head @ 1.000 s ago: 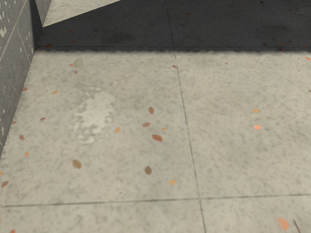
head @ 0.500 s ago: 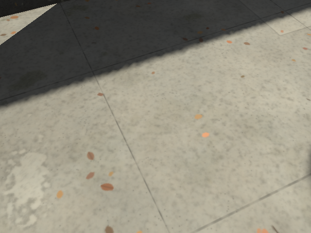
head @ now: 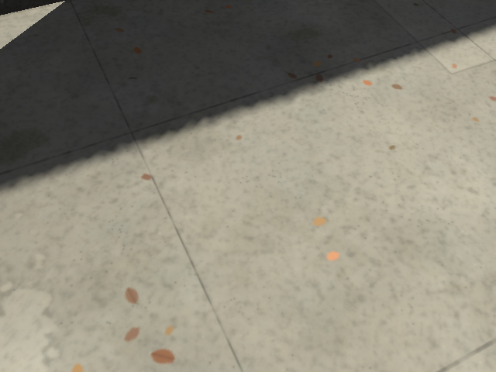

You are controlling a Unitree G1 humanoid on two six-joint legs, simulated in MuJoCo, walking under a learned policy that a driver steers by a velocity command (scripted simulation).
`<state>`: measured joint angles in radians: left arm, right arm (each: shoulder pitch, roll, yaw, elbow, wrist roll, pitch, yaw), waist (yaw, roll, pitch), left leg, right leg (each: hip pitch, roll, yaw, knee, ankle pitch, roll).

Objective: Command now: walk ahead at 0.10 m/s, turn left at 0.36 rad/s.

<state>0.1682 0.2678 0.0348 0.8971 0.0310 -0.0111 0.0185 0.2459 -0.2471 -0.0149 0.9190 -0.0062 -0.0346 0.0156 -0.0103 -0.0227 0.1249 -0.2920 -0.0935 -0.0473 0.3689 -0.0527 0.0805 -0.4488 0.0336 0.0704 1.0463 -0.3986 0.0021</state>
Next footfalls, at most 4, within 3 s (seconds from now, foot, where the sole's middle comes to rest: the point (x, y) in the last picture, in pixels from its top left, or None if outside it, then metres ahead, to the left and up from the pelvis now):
0.28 right None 0.08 -0.12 -0.78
0.78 left None -0.04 0.06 -0.78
1.28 right None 0.06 -0.10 -0.78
2.72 left None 0.02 0.13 -0.78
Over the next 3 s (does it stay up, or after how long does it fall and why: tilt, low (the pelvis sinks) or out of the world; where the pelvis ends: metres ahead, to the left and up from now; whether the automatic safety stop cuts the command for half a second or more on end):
stays up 0.11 0.11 0.00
